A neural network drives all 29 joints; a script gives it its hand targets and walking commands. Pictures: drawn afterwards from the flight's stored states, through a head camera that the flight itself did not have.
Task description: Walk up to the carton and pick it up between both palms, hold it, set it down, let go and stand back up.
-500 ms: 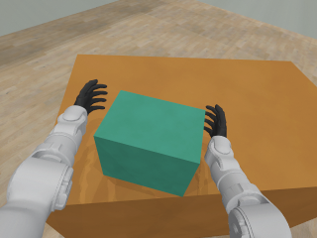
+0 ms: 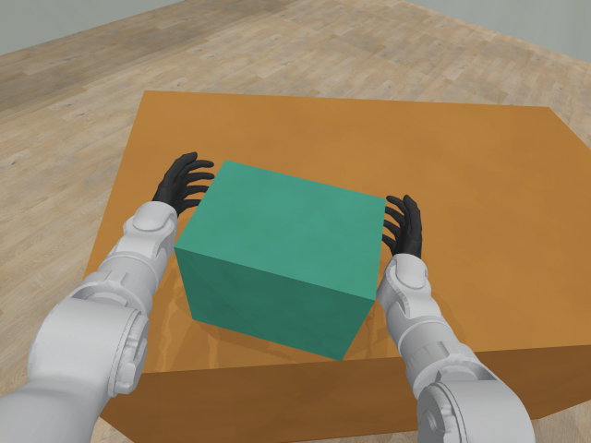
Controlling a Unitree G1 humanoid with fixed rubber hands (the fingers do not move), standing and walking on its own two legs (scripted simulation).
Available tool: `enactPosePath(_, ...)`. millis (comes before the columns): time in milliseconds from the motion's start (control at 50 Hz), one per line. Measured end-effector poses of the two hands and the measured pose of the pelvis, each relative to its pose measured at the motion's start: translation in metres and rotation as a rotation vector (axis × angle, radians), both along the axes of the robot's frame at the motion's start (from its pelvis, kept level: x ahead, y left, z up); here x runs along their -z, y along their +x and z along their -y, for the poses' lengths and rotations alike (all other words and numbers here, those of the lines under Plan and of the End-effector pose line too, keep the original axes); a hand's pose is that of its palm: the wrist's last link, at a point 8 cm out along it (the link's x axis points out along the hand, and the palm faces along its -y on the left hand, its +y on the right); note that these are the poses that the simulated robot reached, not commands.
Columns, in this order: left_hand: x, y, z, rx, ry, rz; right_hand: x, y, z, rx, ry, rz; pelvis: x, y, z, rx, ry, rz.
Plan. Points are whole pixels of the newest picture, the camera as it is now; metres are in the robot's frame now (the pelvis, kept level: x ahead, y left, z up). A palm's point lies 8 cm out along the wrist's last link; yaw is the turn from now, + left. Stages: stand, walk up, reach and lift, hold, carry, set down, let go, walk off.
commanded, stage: reach and lift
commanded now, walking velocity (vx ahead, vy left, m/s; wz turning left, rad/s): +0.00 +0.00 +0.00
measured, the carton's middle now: (284, 262) +0.39 -0.02 +0.02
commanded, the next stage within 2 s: none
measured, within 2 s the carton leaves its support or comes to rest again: leaves its support in 1.72 s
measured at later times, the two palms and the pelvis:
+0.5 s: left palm (168, 207) +0.44 +0.14 +0.08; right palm (400, 254) +0.37 -0.18 +0.06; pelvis +0.02 -0.01 +0.02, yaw +1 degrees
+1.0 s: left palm (168, 207) +0.44 +0.14 +0.08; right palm (400, 254) +0.37 -0.18 +0.06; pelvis +0.02 -0.01 +0.02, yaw +0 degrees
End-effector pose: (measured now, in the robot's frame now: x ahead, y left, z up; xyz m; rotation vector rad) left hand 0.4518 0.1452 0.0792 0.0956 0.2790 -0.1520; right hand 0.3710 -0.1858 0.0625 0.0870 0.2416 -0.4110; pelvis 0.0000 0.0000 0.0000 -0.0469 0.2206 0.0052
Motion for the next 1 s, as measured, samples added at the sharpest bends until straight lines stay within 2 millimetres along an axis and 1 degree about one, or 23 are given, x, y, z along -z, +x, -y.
enactPosePath(120, -0.001, -0.004, 0.001, 0.034, -0.009, 0.003, 0.000, -0.001, -0.002, 0.008, -0.026, 0.015, -0.004, 0.002, 0.002, -0.007, 0.004, 0.031)
enactPosePath(180, -0.002, -0.007, 0.005, 0.082, 0.004, 0.004, -0.001, -0.003, -0.004, 0.001, -0.056, 0.028, -0.008, 0.005, 0.003, -0.009, 0.007, 0.059)
enactPosePath(300, -0.005, -0.010, 0.003, 0.091, 0.057, 0.023, -0.001, -0.004, -0.006, -0.015, -0.090, 0.049, -0.014, 0.014, 0.005, -0.004, 0.010, 0.094)
enactPosePath(480, -0.005, -0.011, 0.001, 0.086, 0.064, 0.022, 0.001, -0.003, -0.006, -0.021, -0.090, 0.060, -0.019, 0.023, 0.011, -0.010, 0.019, 0.139)
enactPosePath(660, -0.004, -0.012, 0.001, 0.083, 0.057, 0.023, 0.001, -0.003, -0.006, -0.024, -0.100, 0.062, -0.021, 0.025, 0.013, -0.011, 0.022, 0.151)
enactPosePath(1000, -0.005, -0.011, 0.000, 0.078, 0.055, 0.033, 0.001, -0.003, -0.006, -0.024, -0.109, 0.065, -0.022, 0.025, 0.010, -0.003, 0.024, 0.147)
